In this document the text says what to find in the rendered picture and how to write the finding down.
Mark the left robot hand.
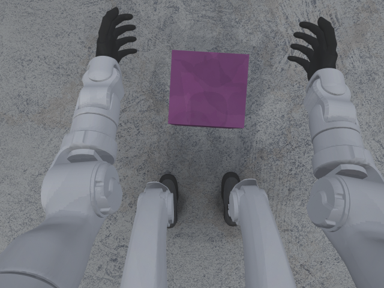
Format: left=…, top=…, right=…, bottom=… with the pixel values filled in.
left=95, top=7, right=137, bottom=64

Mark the left robot thigh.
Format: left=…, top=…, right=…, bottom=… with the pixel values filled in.
left=120, top=188, right=174, bottom=288

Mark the robot left foot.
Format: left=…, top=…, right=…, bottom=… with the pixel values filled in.
left=159, top=174, right=178, bottom=229

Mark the left robot forearm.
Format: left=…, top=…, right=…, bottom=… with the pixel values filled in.
left=41, top=56, right=125, bottom=209

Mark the robot right upper arm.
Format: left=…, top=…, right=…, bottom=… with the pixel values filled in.
left=307, top=174, right=384, bottom=288

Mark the right robot forearm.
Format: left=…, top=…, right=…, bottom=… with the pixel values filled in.
left=303, top=68, right=384, bottom=184

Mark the robot left upper arm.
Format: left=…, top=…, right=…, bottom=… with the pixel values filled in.
left=0, top=160, right=122, bottom=288

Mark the carton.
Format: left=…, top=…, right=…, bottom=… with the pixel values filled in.
left=168, top=50, right=249, bottom=128

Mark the right robot hand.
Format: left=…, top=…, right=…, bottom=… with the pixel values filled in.
left=287, top=17, right=338, bottom=81

